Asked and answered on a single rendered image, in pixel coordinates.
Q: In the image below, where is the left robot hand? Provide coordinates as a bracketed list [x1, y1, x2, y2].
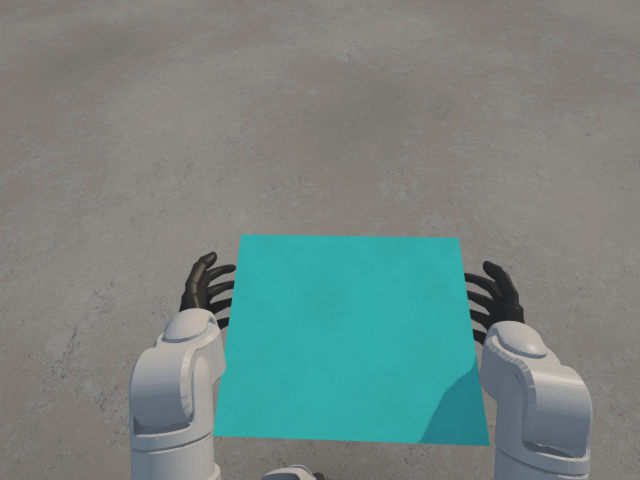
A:
[179, 252, 236, 330]

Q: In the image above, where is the right robot hand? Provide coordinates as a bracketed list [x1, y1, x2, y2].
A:
[464, 261, 525, 346]

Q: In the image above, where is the robot left forearm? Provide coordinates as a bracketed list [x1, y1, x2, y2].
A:
[128, 308, 226, 480]

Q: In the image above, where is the robot right forearm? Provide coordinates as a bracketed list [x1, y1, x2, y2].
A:
[478, 321, 593, 480]

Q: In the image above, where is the carton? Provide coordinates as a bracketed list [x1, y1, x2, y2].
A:
[213, 234, 490, 446]

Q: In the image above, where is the robot left shin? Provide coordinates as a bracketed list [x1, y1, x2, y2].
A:
[288, 465, 314, 477]

